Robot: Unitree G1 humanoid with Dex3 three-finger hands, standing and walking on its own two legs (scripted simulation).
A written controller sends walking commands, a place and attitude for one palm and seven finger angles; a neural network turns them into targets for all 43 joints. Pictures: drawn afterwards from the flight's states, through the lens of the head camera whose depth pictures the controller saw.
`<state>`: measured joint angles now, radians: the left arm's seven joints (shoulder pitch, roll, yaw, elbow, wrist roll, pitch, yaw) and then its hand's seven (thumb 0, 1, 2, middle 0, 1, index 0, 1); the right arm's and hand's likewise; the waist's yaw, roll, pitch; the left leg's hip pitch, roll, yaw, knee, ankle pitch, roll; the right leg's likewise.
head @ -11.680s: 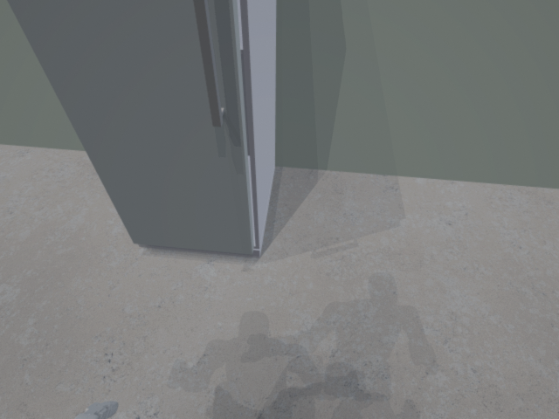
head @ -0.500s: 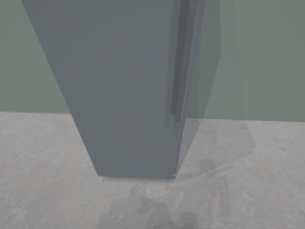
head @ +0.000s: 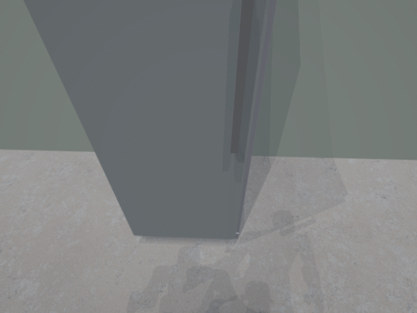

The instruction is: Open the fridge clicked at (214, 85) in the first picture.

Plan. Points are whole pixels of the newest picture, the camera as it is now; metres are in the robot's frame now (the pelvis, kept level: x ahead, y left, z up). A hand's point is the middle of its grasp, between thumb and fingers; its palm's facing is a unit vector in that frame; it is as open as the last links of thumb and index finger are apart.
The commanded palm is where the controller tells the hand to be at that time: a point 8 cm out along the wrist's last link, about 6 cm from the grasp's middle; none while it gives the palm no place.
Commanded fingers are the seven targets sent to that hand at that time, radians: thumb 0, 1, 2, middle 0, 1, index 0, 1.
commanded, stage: look again from close up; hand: right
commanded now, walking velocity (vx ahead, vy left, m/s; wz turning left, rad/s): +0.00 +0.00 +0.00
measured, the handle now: (240, 66) +0.57 -0.04 +0.22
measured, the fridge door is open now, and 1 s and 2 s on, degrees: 0 0 0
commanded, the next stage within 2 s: none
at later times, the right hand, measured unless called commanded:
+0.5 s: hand out of the picture -0.03 -0.17 -0.18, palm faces +0.01 +0.98 -0.19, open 7.4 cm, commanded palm none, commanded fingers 0.00 -0.90 -0.90 0.20 0.30 0.20 0.30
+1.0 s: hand out of the picture -0.05 -0.15 -0.18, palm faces +0.04 +0.98 -0.17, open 7.4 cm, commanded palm none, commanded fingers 0.00 -0.90 -0.90 0.20 0.30 0.20 0.30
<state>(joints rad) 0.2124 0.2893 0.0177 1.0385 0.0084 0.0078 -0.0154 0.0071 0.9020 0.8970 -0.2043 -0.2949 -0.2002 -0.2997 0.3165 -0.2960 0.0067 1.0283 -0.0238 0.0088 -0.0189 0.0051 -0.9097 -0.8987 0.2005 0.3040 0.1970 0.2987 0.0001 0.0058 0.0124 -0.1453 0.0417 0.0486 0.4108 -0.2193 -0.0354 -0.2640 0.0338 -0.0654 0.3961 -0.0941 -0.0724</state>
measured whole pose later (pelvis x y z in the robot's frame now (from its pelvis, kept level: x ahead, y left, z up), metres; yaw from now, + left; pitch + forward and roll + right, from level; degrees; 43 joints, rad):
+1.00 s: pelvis +0.00 +0.01 +0.00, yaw +0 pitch -2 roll +1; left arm 0.32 0.13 0.02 1.11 0.00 0.01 0.01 0.00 0.90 0.90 -0.20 -0.29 -0.20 -0.30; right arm 0.43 -0.12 0.00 1.09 -0.02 0.00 -0.05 0.00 -0.91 -0.90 0.20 0.30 0.20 0.30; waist 0.00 -0.01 0.00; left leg -0.17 0.03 0.04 0.43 -0.23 -0.02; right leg -0.28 0.02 -0.07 0.40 -0.10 -0.06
